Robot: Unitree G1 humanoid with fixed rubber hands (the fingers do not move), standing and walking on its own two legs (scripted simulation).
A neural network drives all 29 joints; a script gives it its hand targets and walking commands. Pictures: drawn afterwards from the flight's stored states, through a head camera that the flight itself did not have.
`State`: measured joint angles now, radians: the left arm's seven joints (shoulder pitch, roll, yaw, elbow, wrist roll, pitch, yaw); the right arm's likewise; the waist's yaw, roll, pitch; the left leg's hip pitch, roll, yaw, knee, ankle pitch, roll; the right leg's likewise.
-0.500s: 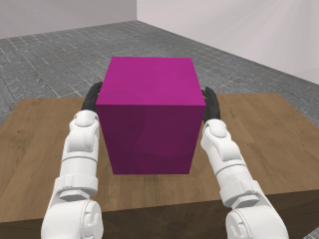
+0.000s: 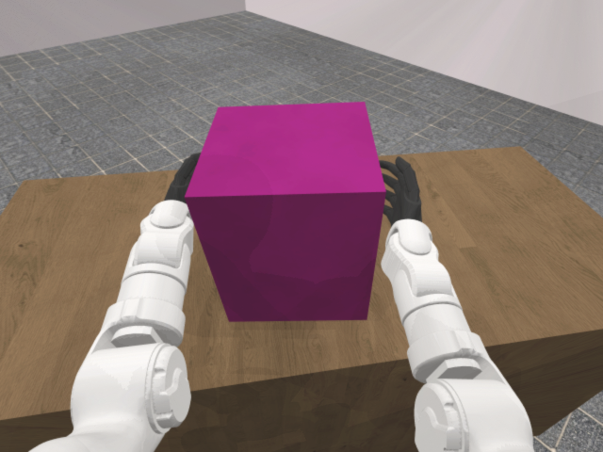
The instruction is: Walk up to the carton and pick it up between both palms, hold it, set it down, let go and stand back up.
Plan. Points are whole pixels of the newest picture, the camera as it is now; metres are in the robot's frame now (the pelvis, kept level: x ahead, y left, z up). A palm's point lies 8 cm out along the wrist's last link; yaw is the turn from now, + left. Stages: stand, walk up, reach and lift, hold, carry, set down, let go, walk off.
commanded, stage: set down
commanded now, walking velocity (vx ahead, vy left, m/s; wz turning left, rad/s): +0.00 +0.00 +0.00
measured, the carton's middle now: (294, 215) +0.42 -0.06 +0.12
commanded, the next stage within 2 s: none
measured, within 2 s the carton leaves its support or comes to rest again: neither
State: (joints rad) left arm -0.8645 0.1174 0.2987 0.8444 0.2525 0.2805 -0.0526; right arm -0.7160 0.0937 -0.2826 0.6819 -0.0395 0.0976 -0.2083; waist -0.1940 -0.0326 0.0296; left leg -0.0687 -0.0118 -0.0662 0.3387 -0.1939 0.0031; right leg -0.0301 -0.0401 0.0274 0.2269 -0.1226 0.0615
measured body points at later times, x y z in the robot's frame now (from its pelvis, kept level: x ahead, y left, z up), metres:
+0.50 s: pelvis +0.02 +0.01 +0.00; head +0.02 +0.05 +0.45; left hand +0.48 +0.09 +0.12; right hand +0.38 -0.20 +0.13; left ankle +0.00 +0.11 -0.75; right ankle +0.01 -0.16 -0.75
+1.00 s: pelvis +0.03 +0.01 +0.00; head +0.04 +0.03 +0.45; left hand +0.49 +0.08 +0.10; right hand +0.38 -0.21 +0.09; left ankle +0.00 +0.11 -0.75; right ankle +0.01 -0.16 -0.75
